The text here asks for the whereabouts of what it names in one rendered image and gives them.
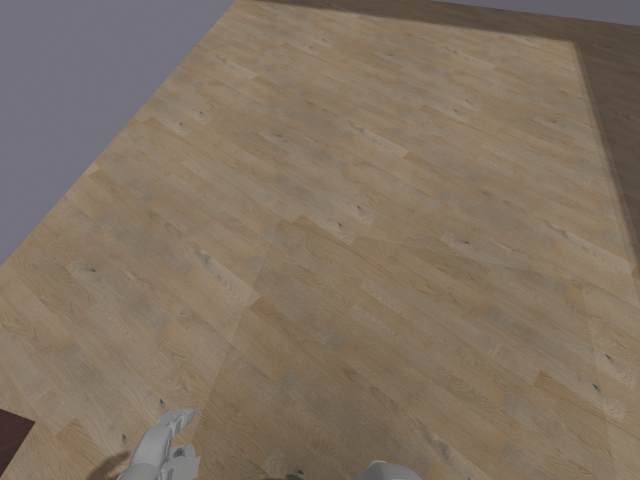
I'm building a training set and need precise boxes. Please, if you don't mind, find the robot right shin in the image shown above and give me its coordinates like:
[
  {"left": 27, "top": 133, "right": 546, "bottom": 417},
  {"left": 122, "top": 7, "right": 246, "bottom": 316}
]
[{"left": 364, "top": 460, "right": 387, "bottom": 471}]

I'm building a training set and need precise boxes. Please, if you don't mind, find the cabinet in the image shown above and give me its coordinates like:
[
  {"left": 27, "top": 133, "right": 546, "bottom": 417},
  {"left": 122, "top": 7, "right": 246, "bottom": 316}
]
[{"left": 0, "top": 409, "right": 35, "bottom": 477}]

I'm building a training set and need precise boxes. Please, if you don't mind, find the left robot hand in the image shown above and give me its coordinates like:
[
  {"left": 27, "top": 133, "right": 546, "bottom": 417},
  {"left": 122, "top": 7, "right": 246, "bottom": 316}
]
[{"left": 129, "top": 408, "right": 201, "bottom": 480}]

